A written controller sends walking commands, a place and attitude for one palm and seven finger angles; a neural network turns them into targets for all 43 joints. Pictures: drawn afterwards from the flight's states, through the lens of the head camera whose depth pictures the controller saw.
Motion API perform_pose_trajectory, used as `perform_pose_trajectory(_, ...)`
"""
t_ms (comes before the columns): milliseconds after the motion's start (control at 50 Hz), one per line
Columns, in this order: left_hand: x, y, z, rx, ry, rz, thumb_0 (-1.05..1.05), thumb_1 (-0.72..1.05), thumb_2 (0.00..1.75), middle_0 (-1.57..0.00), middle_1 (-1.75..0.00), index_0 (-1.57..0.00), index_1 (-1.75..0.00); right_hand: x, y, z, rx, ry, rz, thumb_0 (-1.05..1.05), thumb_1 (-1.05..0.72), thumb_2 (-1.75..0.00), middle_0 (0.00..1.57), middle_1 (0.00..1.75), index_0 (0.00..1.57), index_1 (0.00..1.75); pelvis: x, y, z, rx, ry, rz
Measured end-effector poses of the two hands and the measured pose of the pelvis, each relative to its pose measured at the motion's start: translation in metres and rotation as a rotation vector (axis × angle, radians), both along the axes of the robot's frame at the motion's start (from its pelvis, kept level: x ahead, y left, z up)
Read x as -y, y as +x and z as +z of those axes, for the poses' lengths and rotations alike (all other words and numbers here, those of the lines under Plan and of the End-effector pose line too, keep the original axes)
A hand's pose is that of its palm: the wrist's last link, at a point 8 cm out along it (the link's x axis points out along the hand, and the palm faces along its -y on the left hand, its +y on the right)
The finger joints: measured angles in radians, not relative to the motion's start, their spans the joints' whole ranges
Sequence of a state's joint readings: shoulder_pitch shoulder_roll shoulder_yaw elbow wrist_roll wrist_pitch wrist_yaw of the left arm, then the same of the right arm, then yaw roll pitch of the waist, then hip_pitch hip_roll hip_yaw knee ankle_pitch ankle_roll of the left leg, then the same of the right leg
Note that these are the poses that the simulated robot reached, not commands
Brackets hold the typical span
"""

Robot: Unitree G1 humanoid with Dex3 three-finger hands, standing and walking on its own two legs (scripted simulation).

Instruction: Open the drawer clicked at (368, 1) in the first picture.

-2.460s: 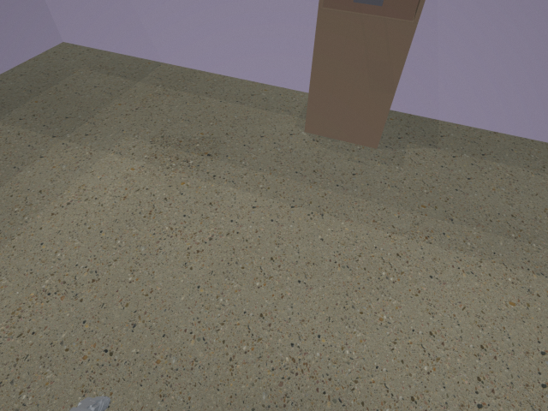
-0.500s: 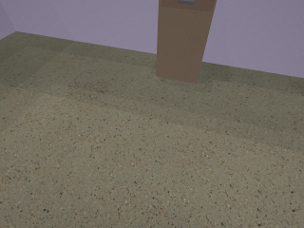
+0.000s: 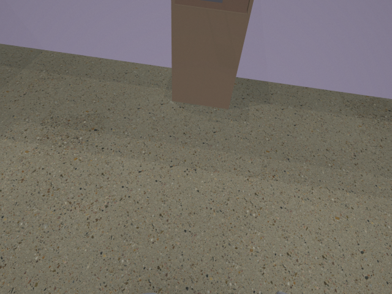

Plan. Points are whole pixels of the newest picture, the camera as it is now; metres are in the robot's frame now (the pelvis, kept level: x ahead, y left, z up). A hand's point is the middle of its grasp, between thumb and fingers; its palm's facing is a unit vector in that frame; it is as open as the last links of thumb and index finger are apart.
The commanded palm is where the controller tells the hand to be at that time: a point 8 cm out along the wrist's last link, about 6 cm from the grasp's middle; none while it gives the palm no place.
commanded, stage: walk to a spot facing it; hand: left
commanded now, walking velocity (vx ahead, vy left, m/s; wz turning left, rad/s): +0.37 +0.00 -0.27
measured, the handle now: out of the picture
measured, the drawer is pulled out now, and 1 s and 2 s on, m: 0.00 0.00 0.00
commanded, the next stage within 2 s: turn to face it in 1.18 s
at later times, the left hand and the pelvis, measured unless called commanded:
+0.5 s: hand (151, 221) +0.31 +0.14 -0.15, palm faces -0.09 -0.97 -0.21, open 7.2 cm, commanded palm none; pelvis +0.21 -0.03 +0.01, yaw -7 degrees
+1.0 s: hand (159, 156) +0.53 +0.16 -0.16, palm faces -0.17 -0.97 -0.15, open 7.3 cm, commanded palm none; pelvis +0.45 -0.01 +0.02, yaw -13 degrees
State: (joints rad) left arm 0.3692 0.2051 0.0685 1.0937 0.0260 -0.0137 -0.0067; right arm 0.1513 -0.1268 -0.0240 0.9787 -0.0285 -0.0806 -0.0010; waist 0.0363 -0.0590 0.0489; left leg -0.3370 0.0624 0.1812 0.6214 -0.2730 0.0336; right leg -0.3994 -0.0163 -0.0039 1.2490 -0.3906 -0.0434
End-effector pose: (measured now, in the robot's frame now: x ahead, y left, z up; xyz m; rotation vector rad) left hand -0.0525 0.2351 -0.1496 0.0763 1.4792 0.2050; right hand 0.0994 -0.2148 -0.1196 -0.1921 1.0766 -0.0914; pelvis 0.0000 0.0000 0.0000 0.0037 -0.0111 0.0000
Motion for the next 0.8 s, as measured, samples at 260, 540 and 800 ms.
perform_pose_trajectory(260,0.011,0.287,0.039,0.346,0.028,-0.260,0.00,0.91,0.90,-0.19,-0.30,-0.19,-0.30,0.025,-0.059,-0.008,-0.342,0.009,-0.253,-0.01,-0.93,-0.90,0.20,0.30,0.20,0.30,0.005,0.108,0.012,-0.019,0.021,-0.089)
perform_pose_trajectory(540,0.035,0.358,0.029,0.239,0.039,-0.232,-0.02,0.95,0.90,-0.20,-0.30,-0.20,-0.30,0.043,0.100,-0.008,-0.273,0.056,-0.263,0.00,-0.91,-0.90,0.20,0.30,0.20,0.30,0.033,0.232,0.015,-0.016,-0.019,-0.116)
perform_pose_trajectory(800,-0.006,0.416,-0.004,0.003,-0.032,-0.192,0.01,0.91,0.90,-0.19,-0.30,-0.20,-0.30,0.029,0.288,0.005,-0.064,-0.054,-0.216,0.00,-0.92,-0.90,0.20,0.30,0.20,0.30,-0.005,0.364,0.002,-0.003,-0.031,-0.162)
